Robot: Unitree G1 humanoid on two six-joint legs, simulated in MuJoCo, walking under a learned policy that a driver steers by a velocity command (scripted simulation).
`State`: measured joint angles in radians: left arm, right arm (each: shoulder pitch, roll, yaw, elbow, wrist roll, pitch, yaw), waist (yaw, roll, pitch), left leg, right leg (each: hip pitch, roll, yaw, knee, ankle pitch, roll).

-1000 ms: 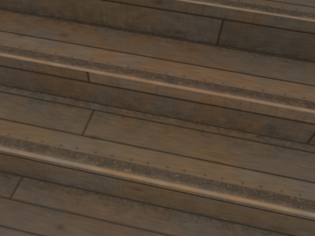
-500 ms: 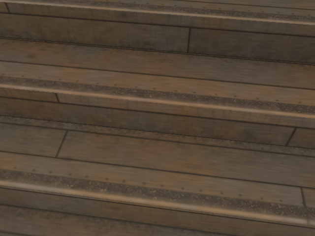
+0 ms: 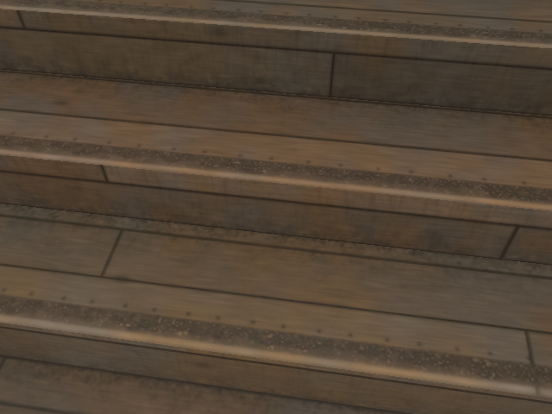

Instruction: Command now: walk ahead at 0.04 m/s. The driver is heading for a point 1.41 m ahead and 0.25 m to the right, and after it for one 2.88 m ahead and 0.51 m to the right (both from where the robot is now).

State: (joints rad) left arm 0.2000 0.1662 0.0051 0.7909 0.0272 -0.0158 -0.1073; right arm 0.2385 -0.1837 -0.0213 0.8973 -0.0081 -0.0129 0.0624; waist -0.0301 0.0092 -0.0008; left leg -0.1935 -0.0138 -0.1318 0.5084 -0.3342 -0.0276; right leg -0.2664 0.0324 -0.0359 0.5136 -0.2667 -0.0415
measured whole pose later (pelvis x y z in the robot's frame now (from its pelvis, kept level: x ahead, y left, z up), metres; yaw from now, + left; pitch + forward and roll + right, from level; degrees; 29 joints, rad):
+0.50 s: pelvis +0.11 +0.03 +0.01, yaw +2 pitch +4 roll -1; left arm 0.11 0.16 -0.02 0.74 0.04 -0.03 -0.07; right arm 0.63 -0.10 0.05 1.14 -0.14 -0.04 0.06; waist -0.04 0.02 -0.09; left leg -0.06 0.00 0.03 0.33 -0.35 0.06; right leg -1.22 0.01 0.01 2.16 -0.41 -0.28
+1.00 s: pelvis +0.37 +0.02 +0.17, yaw +2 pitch +5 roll +0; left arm 0.62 0.07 -0.06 1.21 0.08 -0.10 -0.03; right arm -0.03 -0.10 0.06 0.76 -0.02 -0.02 0.03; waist 0.05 -0.01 -0.10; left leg -1.44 0.05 0.00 2.07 -0.21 0.21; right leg -0.16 0.04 -0.06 0.43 -0.37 -0.06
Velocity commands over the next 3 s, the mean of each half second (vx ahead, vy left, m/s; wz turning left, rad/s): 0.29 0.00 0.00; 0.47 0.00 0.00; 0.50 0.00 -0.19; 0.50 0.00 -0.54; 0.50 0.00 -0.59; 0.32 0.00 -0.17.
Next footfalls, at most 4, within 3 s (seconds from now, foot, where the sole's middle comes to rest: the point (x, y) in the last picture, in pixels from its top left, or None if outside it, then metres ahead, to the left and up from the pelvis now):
0.62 right None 0.32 -0.07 -0.61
1.14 left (216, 296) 0.63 0.14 -0.44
1.62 right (321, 145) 0.90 -0.09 -0.28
2.12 left None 1.22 0.06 -0.11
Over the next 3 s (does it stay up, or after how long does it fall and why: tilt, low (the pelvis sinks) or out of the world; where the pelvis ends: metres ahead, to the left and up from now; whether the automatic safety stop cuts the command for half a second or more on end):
stays up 1.34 -0.24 0.77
